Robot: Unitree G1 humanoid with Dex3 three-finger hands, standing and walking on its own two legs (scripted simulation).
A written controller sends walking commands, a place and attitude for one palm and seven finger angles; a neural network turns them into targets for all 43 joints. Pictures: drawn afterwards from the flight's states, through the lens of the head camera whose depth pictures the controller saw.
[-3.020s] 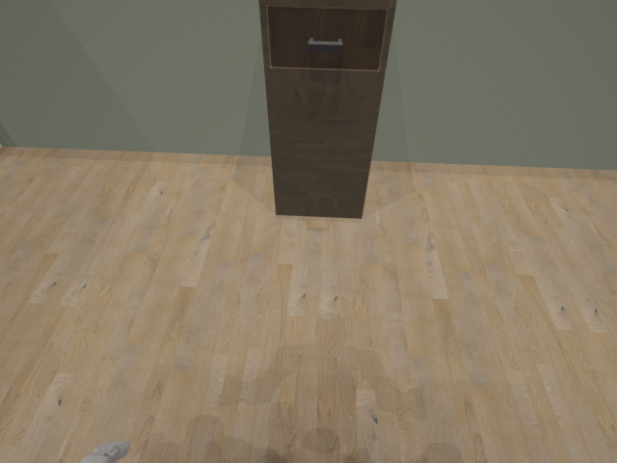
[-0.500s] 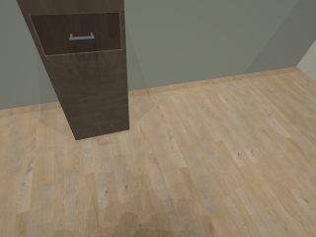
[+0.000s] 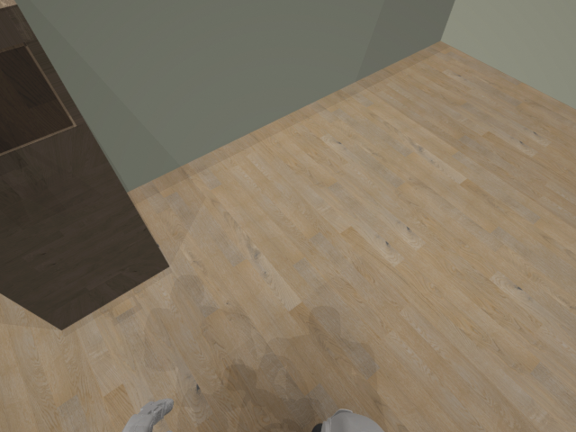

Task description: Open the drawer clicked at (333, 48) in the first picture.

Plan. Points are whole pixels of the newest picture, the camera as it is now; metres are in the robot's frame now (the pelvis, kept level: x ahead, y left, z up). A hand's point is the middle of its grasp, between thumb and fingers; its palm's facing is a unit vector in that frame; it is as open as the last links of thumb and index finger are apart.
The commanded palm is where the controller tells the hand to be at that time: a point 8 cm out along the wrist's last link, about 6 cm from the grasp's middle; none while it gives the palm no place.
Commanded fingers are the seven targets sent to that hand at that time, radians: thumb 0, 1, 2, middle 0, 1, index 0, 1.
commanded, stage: turn to face it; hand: left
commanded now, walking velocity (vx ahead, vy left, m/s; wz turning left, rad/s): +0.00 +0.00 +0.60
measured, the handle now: out of the picture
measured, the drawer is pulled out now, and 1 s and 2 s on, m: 0.00 0.00 0.00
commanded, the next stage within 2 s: take the last steps up to it in 1.20 s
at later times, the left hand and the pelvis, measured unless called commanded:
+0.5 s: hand out of the picture +0.08 +0.25 -0.16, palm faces +0.20 -0.96 -0.18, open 7.4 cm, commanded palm none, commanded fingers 0.00 0.90 0.90 -0.20 -0.30 -0.20 -0.30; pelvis +0.04 +0.05 +0.02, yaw +9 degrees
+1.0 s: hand out of the picture +0.03 +0.21 -0.12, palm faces +0.44 -0.85 -0.29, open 7.4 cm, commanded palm none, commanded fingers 0.00 0.90 0.90 -0.20 -0.30 -0.20 -0.30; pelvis +0.02 -0.02 +0.02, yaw +26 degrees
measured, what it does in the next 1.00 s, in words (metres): steps on the spot, turning left: left foot, then right foot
